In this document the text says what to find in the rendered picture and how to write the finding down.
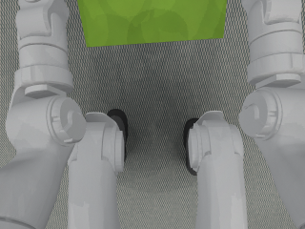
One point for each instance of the right robot upper arm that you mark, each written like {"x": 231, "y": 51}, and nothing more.
{"x": 275, "y": 118}

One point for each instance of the right robot forearm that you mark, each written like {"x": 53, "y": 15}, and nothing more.
{"x": 275, "y": 40}

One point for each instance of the robot right foot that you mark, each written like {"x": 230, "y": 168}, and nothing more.
{"x": 186, "y": 131}

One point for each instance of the carton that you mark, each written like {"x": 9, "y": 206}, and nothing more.
{"x": 127, "y": 22}

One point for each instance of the left robot upper arm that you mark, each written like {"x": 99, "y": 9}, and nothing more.
{"x": 43, "y": 132}

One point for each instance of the right robot shin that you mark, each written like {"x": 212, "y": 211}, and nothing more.
{"x": 236, "y": 135}

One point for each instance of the left robot forearm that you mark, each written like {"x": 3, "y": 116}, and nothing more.
{"x": 43, "y": 51}

